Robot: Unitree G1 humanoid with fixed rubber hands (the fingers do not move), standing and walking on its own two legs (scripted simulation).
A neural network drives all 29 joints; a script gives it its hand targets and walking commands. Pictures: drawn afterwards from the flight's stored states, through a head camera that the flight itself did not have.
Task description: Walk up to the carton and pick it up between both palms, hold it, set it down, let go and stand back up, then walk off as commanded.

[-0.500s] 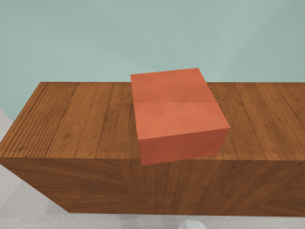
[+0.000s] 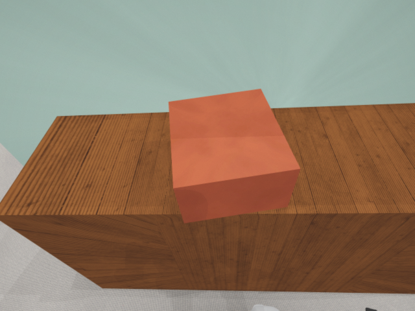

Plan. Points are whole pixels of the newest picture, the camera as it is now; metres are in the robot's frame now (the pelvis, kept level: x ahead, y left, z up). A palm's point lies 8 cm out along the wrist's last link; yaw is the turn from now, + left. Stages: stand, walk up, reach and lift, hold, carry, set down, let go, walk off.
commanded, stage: walk up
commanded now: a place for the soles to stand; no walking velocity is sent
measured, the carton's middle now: (224, 151) +0.47 -0.03 +0.03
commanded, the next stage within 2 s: reach and lift in 0.76 s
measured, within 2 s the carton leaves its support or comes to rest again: neither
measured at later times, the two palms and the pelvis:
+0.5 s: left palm out of the picture +0.12 +0.30 -0.09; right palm out of the picture +0.10 -0.31 -0.11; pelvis +0.01 +0.00 +0.00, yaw +0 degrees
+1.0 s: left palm (90, 301) +0.18 +0.26 -0.07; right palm out of the picture +0.14 -0.31 -0.10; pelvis +0.01 -0.01 +0.00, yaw -1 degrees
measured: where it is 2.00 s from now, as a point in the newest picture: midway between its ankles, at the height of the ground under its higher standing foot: outside the picture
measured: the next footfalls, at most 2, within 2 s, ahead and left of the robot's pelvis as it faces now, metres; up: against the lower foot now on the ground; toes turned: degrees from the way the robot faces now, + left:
none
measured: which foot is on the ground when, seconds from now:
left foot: down 0.00-1.00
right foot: down 0.00-1.00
